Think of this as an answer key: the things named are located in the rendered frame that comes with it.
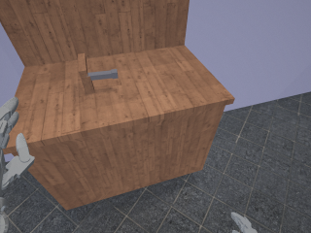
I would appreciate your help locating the robot right hand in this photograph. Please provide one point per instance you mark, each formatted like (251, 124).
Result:
(244, 225)

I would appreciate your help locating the robot left hand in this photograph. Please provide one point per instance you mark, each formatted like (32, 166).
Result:
(21, 162)

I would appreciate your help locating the robot left forearm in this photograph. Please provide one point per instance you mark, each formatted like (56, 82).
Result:
(4, 221)

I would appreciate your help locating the tap lever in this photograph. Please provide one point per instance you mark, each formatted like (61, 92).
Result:
(102, 75)

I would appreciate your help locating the counter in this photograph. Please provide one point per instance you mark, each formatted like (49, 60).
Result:
(95, 139)

